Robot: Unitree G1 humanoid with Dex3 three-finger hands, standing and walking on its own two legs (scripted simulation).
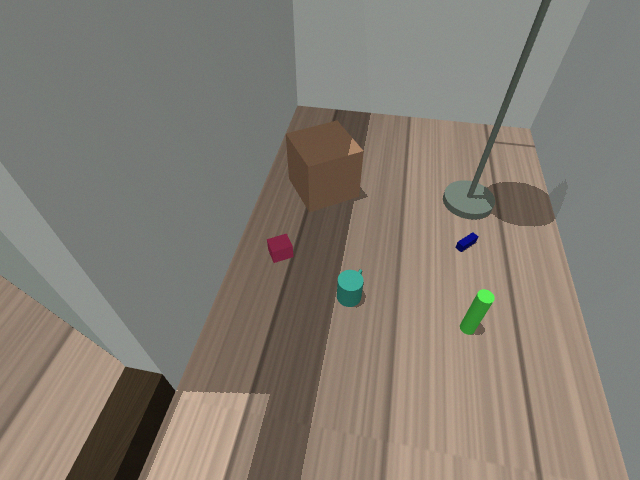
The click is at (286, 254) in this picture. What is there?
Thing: small box
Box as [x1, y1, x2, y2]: [267, 233, 293, 262]
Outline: 286,233 267,239 268,249 273,262 293,256 292,246
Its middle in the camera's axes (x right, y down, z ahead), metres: -0.15 +0.04 +1.58
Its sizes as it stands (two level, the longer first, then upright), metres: 0.085 0.072 0.069
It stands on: the floor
